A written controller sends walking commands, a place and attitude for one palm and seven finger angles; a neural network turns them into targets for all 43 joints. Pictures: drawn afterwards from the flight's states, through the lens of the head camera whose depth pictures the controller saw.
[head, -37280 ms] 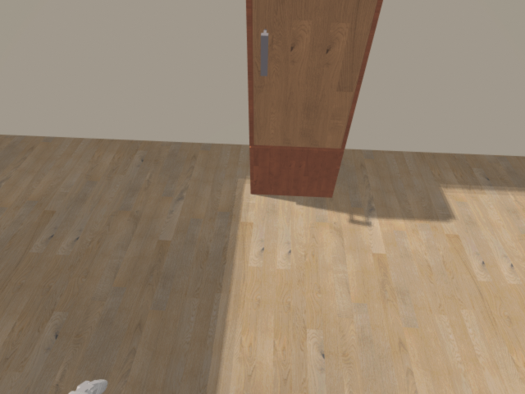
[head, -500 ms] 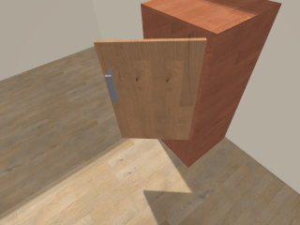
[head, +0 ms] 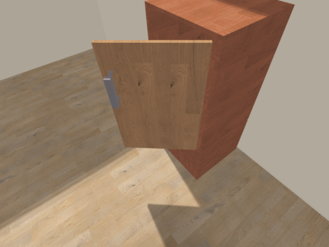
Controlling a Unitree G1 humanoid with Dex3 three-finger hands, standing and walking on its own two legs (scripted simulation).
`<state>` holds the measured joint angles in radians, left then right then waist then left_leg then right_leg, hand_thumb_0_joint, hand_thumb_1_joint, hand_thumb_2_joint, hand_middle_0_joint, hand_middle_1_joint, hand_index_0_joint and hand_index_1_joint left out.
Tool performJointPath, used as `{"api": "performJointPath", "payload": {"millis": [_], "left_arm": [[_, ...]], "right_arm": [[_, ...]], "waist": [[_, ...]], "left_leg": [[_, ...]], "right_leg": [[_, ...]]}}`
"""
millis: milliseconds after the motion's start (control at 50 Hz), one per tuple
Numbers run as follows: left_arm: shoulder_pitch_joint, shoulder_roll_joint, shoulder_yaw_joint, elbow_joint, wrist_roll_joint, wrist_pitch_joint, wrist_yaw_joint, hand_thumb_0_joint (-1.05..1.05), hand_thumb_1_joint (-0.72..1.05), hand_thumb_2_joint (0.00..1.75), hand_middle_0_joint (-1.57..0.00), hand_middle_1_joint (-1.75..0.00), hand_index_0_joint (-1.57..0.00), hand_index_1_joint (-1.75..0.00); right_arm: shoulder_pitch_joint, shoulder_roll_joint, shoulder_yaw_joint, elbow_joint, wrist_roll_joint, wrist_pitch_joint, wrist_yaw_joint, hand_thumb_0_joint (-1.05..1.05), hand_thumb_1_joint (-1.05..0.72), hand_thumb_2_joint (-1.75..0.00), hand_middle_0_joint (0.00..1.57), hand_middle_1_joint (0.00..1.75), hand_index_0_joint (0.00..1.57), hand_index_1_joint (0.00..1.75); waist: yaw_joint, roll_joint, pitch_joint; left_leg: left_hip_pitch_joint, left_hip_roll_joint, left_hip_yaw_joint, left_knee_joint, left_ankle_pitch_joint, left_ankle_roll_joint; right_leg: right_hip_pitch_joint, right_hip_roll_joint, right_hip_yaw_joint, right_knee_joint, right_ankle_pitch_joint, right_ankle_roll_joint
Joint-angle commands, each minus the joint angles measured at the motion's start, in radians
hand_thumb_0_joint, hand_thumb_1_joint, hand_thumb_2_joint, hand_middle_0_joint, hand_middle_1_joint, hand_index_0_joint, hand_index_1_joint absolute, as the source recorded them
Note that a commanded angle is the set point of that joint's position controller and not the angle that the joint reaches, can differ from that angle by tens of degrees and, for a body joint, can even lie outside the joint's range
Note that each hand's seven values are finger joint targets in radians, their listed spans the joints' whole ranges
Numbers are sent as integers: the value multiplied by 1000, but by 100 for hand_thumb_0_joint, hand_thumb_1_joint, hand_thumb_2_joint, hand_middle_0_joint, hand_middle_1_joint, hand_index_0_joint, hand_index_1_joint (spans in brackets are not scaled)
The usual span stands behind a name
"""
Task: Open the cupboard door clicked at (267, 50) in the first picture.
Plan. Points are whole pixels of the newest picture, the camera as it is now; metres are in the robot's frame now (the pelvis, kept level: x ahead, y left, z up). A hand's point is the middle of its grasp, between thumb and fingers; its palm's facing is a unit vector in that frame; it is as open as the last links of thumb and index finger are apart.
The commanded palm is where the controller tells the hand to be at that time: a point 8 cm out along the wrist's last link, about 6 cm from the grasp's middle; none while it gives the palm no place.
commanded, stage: come to a stop and stand still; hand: left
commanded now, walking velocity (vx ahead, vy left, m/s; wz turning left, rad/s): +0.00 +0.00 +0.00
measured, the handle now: (113, 89) +0.64 +0.22 +0.01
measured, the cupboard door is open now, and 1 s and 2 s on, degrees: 49 49 49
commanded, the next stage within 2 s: look again from close up in 0.92 s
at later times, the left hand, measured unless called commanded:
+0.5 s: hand out of the picture +0.05 +0.16 -0.16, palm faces +0.04 -0.97 -0.22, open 7.3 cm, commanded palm none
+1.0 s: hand out of the picture +0.07 +0.15 -0.16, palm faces +0.05 -0.97 -0.22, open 7.3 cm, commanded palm none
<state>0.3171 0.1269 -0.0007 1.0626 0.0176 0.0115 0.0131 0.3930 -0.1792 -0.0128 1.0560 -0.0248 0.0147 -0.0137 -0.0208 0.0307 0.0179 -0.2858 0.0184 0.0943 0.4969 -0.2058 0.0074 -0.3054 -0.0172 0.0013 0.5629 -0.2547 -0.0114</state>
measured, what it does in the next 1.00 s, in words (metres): shifts its weight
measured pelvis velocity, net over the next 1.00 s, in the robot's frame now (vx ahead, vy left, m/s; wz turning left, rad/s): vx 0.07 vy -0.03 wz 0.02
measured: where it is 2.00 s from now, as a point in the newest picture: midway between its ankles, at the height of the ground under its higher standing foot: outside the picture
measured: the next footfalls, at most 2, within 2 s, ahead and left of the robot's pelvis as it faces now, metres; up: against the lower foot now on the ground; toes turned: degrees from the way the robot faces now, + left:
none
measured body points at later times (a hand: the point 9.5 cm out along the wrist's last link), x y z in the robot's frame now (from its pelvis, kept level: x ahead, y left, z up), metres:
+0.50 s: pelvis +0.05 -0.01 +0.01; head +0.07 -0.03 +0.45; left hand +0.05 +0.21 -0.14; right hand +0.06 -0.23 -0.16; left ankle +0.04 +0.12 -0.73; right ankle +0.03 -0.11 -0.73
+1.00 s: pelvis +0.07 -0.03 +0.01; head +0.08 -0.04 +0.46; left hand +0.07 +0.20 -0.14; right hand +0.08 -0.25 -0.16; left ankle +0.04 +0.12 -0.73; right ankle +0.03 -0.11 -0.73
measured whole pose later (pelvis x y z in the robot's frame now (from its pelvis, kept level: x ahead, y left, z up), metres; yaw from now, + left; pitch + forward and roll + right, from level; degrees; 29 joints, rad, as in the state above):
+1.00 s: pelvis +0.07 -0.03 +0.01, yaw +1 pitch +0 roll +1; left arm 0.28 0.15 0.01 1.11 0.01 -0.02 0.03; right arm 0.26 -0.16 0.00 1.13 -0.01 -0.01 -0.04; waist 0.01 0.01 0.04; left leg -0.14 0.05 0.06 0.40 -0.25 -0.05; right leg -0.14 0.02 -0.03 0.46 -0.31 -0.05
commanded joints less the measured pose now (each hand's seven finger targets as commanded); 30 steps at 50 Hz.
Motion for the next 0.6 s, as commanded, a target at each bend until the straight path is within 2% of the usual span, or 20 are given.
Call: {"api": "performJointPath", "payload": {"millis": [0, 80, 160, 240, 280, 320, 340, 400, 460, 580], "left_arm": [[21, 121, 27, -39, -4, -25, 11, 0, 90, 90, -20, -30, -20, -30], [19, 110, 25, -25, -6, -29, 11, 0, 90, 90, -20, -30, -20, -30], [23, 102, 22, -9, -8, -38, 14, 0, 90, 90, -20, -30, -20, -30], [24, 99, 21, 3, -7, -43, 17, 0, 90, 90, -20, -30, -20, -30], [21, 101, 22, 7, -7, -42, 18, 0, 90, 90, -20, -30, -20, -30], [23, 101, 22, 11, -5, -43, 19, 0, 90, 90, -20, -30, -20, -30], [23, 103, 23, 11, -5, -44, 20, 0, 90, 90, -20, -30, -20, -30], [20, 106, 22, 15, -3, -43, 21, 0, 90, 90, -20, -30, -20, -30], [24, 109, 23, 17, -5, -46, 22, 0, 90, 90, -20, -30, -20, -30], [26, 123, 26, 18, -4, -48, 22, 0, 90, 90, -20, -30, -20, -30]], "right_arm": [[30, -50, -10, -35, 2, -33, -8, 0, -90, -90, 20, 30, 20, 30], [44, -40, -7, -14, 3, -39, -11, 0, -90, -90, 20, 30, 20, 30], [37, -37, -4, 1, 8, -50, -15, 0, -90, -90, 20, 30, 20, 30], [22, -35, -4, 12, 10, -54, -18, 0, -90, -90, 20, 30, 20, 30], [11, -36, -4, 19, 10, -53, -19, 0, -90, -90, 20, 30, 20, 30], [-7, -34, -5, 19, 11, -53, -20, 0, -90, -90, 20, 30, 20, 30], [-4, -35, -5, 21, 11, -53, -20, 0, -90, -90, 20, 30, 20, 30], [-24, -36, -5, 28, 12, -50, -21, 0, -90, -90, 20, 30, 20, 30], [-34, -45, -5, 29, 10, -53, -23, 0, -90, -90, 20, 30, 20, 30], [-58, -55, -6, 27, 11, -52, -25, 0, -90, -90, 20, 30, 20, 30]], "waist": [[12, -36, 80], [9, -34, 63], [14, -35, 19], [14, -45, 5], [16, -33, 8], [15, -41, 27], [14, -51, 15], [15, -55, 36], [16, -38, 8], [19, -40, -5]], "left_leg": [[-36, 65, -124, -129, -199, 23], [-5, 69, -120, -131, -145, 20], [40, 80, -111, -119, -12, 18], [75, 85, -99, -112, 74, 15], [82, 88, -98, -115, 81, 14], [91, 88, -93, -109, 108, 13], [96, 89, -92, -112, 113, 12], [103, 89, -91, -115, 113, 11], [135, 91, -87, -111, 168, 11], [152, 90, -77, -104, 192, 5]], "right_leg": [[-63, -71, 124, -197, -237, -43], [-51, -69, 118, -191, -180, -44], [12, -69, 100, -169, -17, -39], [39, -73, 90, -156, 97, -36], [46, -72, 83, -153, 109, -35], [41, -74, 87, -155, 155, -35], [52, -75, 84, -152, 161, -34], [49, -76, 82, -162, 167, -33], [70, -77, 81, -152, 233, -34], [105, -85, 79, -156, 305, -35]]}}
